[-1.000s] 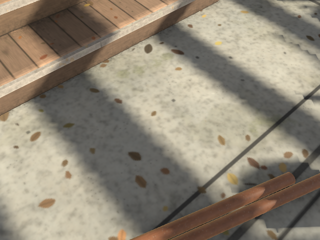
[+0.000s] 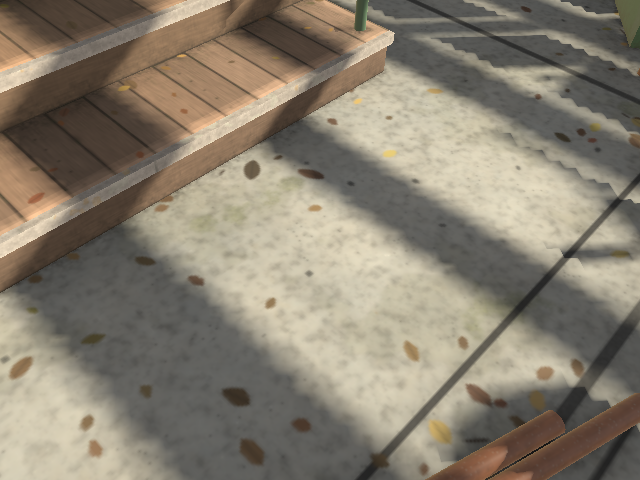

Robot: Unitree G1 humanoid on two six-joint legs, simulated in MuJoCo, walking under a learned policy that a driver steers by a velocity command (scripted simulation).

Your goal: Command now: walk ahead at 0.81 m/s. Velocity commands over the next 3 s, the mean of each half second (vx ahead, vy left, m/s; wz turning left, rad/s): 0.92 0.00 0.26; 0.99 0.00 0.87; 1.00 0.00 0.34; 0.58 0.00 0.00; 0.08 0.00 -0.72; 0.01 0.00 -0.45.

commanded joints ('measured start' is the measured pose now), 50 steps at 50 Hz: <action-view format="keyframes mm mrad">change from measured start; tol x32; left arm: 1 -164 34 -2 -117 -4 -3 -14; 9 -280 33 -21 -182 -8 -10 11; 14 414 205 57 33 25 -27 76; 50 -302 60 -50 -193 -25 -38 48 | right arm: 1 -12 -110 -21 -45 7 -23 -2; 50 -85 -229 -78 -74 36 -12 -1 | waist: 1 13 128 176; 8 -16 92 190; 13 268 -98 -369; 21 -51 -127 219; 31 -271 -22 -90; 33 -8 432 64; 37 44 -67 36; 50 -26 123 77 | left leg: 1 53 226 -247 -265 -75 153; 7 122 264 -106 -283 352 143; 10 185 249 -31 254 1351 94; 11 -60 248 -46 513 1181 68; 13 -755 36 -73 1092 -210 46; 14 -874 42 -84 1139 -97 65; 25 -526 192 66 618 390 118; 31 70 -92 193 470 10 214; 35 195 269 -926 -153 -324 396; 50 -92 44 -383 -41 540 169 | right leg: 1 -270 -37 -3 -65 88 20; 8 -93 43 -166 -348 -65 -68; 13 1346 -399 493 -609 -258 -173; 21 378 -162 -166 -1054 -94 -36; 30 711 -255 -327 -413 1235 -48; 31 619 -247 -292 -99 1124 -45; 33 -81 152 -142 701 -266 59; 34 -195 115 67 721 -236 56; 50 236 20 23 -546 315 83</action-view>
